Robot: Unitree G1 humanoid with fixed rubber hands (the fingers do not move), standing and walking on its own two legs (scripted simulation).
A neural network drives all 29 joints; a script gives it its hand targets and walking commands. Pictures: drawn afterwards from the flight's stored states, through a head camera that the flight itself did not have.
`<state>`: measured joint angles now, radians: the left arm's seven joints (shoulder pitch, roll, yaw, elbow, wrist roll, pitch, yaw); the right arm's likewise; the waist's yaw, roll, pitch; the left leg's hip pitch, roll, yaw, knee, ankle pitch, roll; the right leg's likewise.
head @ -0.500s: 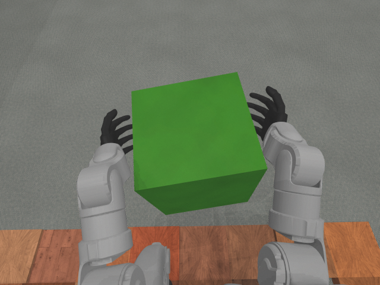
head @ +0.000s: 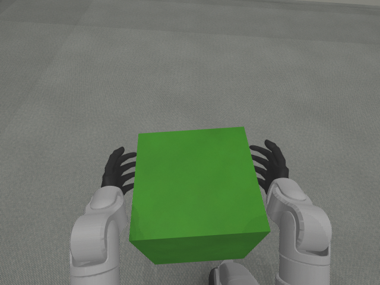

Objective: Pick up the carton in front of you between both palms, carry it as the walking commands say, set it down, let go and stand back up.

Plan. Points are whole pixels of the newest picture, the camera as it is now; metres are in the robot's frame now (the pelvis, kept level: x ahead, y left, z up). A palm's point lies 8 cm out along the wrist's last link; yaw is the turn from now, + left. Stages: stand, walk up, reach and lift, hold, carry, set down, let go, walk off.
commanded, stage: carry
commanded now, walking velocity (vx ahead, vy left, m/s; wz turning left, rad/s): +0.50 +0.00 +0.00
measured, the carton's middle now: (195, 201) +0.28 -0.02 -0.01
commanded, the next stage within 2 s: none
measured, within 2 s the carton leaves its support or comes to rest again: neither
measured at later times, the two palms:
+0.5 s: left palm (123, 75) +0.63 +0.17 +0.06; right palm (227, 73) +0.66 -0.14 +0.05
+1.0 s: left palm (129, 18) +1.03 +0.19 +0.03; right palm (205, 16) +1.04 -0.11 +0.04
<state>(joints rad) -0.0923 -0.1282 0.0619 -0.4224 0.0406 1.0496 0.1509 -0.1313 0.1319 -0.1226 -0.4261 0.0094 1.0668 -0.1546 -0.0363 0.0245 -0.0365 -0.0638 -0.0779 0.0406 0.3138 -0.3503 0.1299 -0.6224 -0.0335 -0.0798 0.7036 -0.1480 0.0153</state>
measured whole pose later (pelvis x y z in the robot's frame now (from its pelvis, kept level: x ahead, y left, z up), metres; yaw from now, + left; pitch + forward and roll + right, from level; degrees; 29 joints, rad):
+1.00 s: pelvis +0.72 +0.03 -0.05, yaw +5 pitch +6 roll -1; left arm -0.29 -0.16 0.18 -0.21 0.05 0.93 0.18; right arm -0.27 0.15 -0.20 -0.28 0.00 0.94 -0.19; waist -0.04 0.02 0.00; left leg -0.18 0.05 0.08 0.76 -0.42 -0.01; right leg -0.50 -0.02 -0.16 0.51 -0.08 -0.06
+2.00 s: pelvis +1.35 +0.05 -0.02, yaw +4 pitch +5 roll +2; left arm 0.08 -0.14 0.02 -0.53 0.01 1.13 0.16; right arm 0.06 0.13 -0.03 -0.54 -0.04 1.10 -0.15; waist 0.04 0.02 -0.09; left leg -0.55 0.07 0.13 0.79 -0.25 0.00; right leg -0.18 -0.05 -0.21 0.30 -0.22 -0.04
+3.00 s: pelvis +1.53 +0.07 -0.04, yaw -1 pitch +3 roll +1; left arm 0.01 -0.13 0.01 -0.29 0.14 1.07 0.12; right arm -0.01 0.13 -0.03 -0.31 -0.13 1.04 -0.11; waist -0.01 0.00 -0.08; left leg -0.33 0.07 0.19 0.56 -0.27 0.01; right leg -0.10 -0.05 -0.17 0.49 -0.43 0.00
